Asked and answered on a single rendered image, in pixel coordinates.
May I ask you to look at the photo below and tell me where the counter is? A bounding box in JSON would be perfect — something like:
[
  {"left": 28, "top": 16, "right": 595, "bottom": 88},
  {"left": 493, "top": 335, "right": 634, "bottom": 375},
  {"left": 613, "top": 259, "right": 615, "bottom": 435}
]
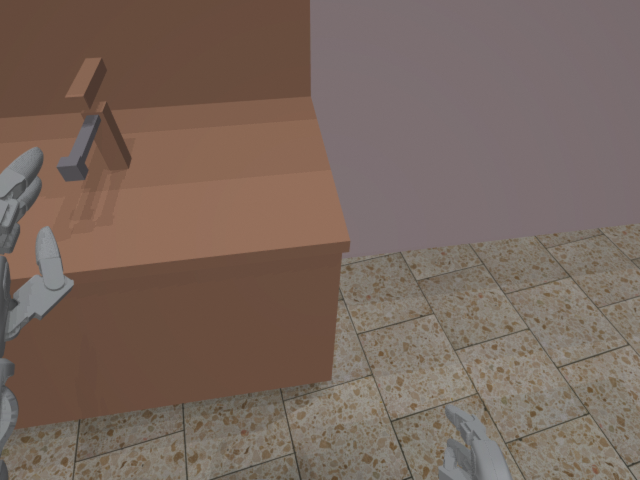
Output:
[{"left": 0, "top": 0, "right": 350, "bottom": 429}]

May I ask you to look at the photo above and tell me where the tap lever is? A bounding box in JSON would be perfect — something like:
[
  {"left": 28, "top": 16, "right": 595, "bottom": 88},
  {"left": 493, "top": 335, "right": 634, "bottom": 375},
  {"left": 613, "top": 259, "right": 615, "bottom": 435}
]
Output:
[{"left": 57, "top": 115, "right": 101, "bottom": 182}]

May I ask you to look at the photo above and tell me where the left robot hand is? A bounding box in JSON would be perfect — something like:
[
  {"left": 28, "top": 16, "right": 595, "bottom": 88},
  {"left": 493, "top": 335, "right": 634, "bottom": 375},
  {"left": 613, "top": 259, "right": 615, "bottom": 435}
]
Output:
[{"left": 0, "top": 147, "right": 74, "bottom": 358}]

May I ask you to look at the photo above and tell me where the right robot hand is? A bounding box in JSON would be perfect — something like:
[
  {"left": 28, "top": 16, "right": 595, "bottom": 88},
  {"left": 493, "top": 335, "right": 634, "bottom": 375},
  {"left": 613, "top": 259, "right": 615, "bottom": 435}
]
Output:
[{"left": 438, "top": 404, "right": 513, "bottom": 480}]

